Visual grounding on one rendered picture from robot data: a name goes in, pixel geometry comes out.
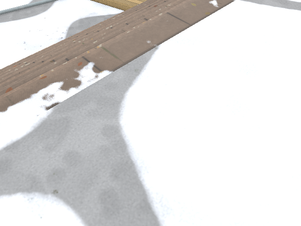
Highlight stairs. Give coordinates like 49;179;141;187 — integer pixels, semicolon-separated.
0;0;186;96

